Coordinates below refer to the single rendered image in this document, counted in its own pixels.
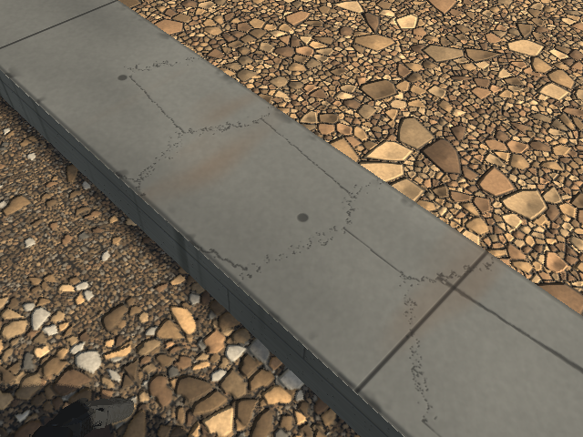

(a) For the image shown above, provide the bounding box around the robot left hand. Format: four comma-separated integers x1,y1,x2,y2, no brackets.
29,398,134,437

